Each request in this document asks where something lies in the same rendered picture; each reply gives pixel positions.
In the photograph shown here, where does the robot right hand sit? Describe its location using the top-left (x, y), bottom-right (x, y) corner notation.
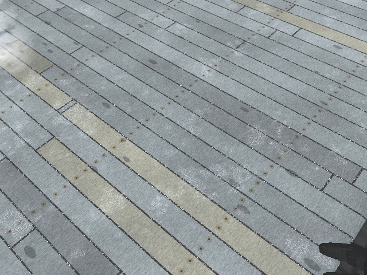
top-left (319, 242), bottom-right (367, 275)

